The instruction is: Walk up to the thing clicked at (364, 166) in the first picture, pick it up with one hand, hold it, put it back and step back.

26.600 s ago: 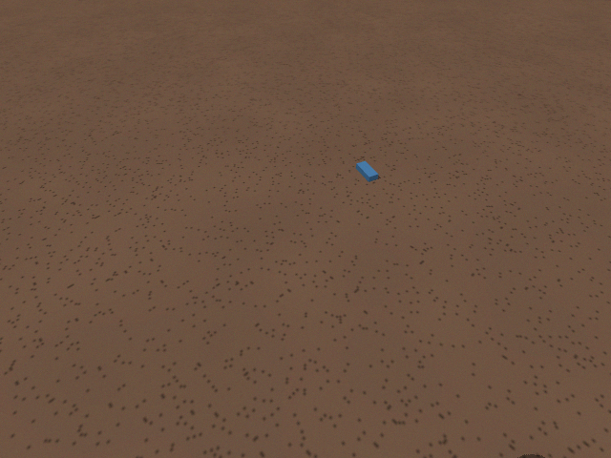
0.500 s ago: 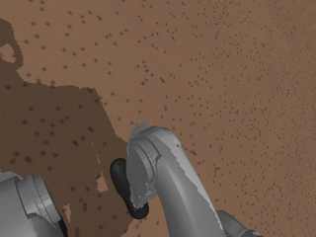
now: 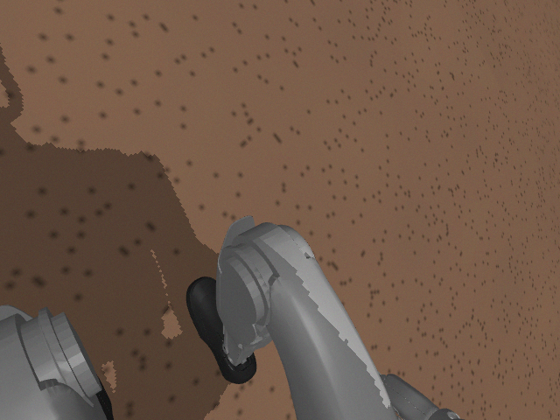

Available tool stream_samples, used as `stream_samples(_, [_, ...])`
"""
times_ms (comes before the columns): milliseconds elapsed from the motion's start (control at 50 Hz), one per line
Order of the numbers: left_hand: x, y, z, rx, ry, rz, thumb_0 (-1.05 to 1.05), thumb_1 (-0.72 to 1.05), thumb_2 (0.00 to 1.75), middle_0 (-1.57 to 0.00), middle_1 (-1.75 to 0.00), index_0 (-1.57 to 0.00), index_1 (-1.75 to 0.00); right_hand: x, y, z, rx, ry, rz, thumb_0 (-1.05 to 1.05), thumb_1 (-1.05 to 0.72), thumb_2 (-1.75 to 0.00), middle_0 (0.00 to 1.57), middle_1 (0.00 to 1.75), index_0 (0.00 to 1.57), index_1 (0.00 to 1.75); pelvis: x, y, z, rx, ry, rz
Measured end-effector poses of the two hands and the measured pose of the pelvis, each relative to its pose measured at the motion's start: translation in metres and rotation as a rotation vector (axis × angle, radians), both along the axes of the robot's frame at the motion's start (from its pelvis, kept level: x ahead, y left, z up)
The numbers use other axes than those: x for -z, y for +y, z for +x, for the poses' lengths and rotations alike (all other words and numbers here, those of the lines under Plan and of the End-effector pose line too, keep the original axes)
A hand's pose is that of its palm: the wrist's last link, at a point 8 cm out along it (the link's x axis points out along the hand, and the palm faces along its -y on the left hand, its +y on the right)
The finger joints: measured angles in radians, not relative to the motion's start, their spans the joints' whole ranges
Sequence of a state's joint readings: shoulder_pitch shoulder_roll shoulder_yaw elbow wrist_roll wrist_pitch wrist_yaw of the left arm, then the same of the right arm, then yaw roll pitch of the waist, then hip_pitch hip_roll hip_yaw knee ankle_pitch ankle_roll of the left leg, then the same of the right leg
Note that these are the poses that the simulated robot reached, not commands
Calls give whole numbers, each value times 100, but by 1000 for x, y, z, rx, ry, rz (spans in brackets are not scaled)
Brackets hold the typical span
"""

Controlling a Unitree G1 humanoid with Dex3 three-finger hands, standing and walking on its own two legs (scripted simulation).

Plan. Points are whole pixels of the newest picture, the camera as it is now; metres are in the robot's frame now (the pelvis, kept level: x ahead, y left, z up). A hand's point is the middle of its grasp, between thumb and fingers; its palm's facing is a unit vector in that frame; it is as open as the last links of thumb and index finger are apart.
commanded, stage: close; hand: left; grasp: from above
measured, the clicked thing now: out of the picture +0.46 +0.32 -0.30
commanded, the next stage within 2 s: settle in 1.18 s
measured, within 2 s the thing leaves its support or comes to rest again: leaves its support in 1.62 s
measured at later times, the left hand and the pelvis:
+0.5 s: hand out of the picture +0.45 +0.31 -0.27, palm faces -0.44 -0.11 -0.89, open 9.8 cm; pelvis +0.00 +0.00 +0.00, yaw +0 degrees
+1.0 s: hand out of the picture +0.45 +0.31 -0.26, palm faces -0.44 -0.11 -0.89, open 8.9 cm; pelvis +0.00 +0.00 +0.00, yaw +0 degrees
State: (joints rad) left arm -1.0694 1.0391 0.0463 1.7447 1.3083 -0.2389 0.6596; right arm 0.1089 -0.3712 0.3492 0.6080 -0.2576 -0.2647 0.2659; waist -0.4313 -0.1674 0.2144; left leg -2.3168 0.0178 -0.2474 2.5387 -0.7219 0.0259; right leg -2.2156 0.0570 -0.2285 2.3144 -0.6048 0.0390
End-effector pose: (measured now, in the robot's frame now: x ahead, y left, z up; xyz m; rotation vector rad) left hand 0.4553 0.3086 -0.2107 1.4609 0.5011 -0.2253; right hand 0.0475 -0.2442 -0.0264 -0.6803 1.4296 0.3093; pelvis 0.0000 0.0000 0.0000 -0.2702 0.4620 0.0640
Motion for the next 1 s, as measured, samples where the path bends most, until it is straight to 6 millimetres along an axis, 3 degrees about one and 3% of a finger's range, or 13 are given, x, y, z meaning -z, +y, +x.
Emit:
stream_samples(500, [-1,1,3,7,-2,0,0,13,50,-54,-61,-58,-58,0,3,4,-10,-2,1,0,-91,-90,20,30,20,30,-3,0,0,2,2,-4])
stream_samples(1000, [-5,3,2,14,-1,-4,-1,25,30,-72,-43,-75,-39,-5,2,-3,4,-9,-27,0,-90,-90,20,30,21,30,-3,1,-3,2,-3,-3])
